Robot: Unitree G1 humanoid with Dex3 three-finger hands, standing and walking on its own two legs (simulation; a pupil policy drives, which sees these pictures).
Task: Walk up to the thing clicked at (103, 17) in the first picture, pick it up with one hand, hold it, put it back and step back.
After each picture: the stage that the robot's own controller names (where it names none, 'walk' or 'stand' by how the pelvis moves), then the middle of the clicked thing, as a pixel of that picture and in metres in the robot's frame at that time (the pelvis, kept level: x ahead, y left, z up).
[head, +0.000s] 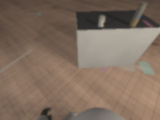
stand; (101, 21) +1.09 -0.08 +0.06
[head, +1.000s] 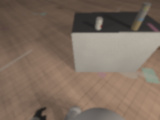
walk; (98, 23) +0.97 +0.00 +0.09
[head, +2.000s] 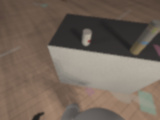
walk; (86, 37) +0.62 +0.12 +0.09
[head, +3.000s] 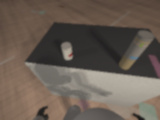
stand; (67, 51) +0.45 +0.20 +0.09
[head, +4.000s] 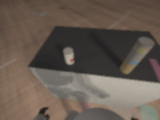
stand; (69, 56) +0.44 +0.18 +0.07
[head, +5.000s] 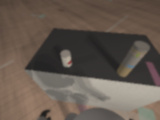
stand; (66, 58) +0.42 +0.20 +0.06
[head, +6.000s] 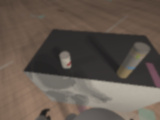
stand; (65, 60) +0.41 +0.20 +0.06
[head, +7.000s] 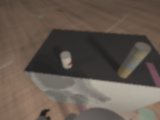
stand; (66, 60) +0.41 +0.20 +0.06
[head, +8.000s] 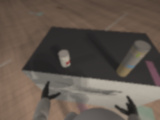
rise first; (64, 58) +0.41 +0.22 +0.06
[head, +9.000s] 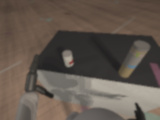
go down; (68, 58) +0.42 +0.22 +0.07
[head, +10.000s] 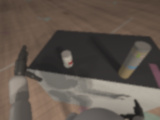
go down; (67, 59) +0.42 +0.21 +0.07
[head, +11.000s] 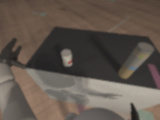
go down; (67, 58) +0.42 +0.20 +0.07
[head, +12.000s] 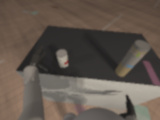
close in; (62, 58) +0.41 +0.21 +0.08
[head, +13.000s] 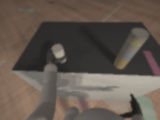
close; (59, 54) +0.43 +0.22 +0.10
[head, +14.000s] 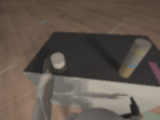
lift; (58, 63) +0.30 +0.21 +0.17
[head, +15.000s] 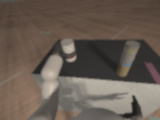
lift; (69, 50) +0.34 +0.15 +0.26
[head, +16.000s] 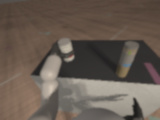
hold; (66, 50) +0.34 +0.16 +0.27
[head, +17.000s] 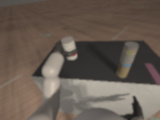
hold; (69, 48) +0.34 +0.14 +0.28
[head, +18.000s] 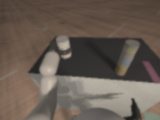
crouch; (64, 47) +0.37 +0.18 +0.25
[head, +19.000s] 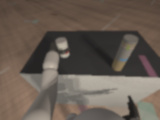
lower; (62, 47) +0.44 +0.19 +0.18
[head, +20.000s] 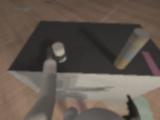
lower; (59, 52) +0.43 +0.21 +0.11
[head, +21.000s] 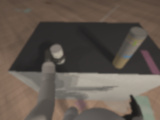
lower; (58, 54) +0.42 +0.22 +0.10
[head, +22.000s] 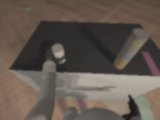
lower; (59, 54) +0.42 +0.21 +0.10
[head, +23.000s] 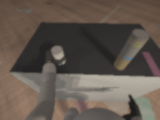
rest; (58, 55) +0.41 +0.21 +0.10
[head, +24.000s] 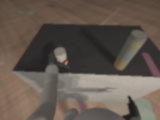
withdraw; (61, 57) +0.41 +0.20 +0.10
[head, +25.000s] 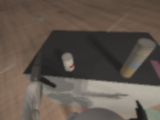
sink last; (68, 62) +0.38 +0.19 +0.08
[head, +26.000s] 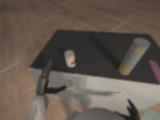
stand; (70, 59) +0.42 +0.20 +0.07
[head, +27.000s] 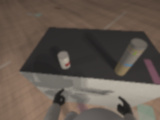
stand; (64, 60) +0.40 +0.21 +0.07
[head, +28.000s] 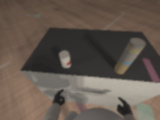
stand; (65, 59) +0.41 +0.20 +0.07
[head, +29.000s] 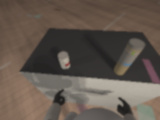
stand; (64, 60) +0.40 +0.21 +0.07
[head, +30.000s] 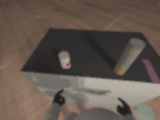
stand; (65, 60) +0.40 +0.21 +0.07
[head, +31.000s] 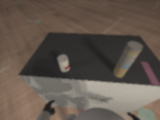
stand; (63, 63) +0.39 +0.21 +0.07
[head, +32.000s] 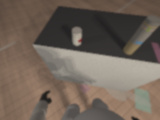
walk; (76, 36) +0.57 +0.12 +0.08
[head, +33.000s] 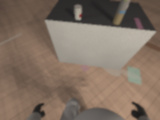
walk; (78, 12) +0.92 +0.22 +0.09
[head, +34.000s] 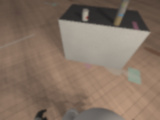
stand; (85, 15) +1.11 +0.16 +0.08
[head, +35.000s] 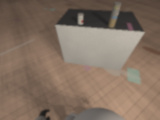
stand; (80, 19) +1.11 +0.18 +0.06
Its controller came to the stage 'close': yes
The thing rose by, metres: 0.21
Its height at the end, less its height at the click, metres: +0.00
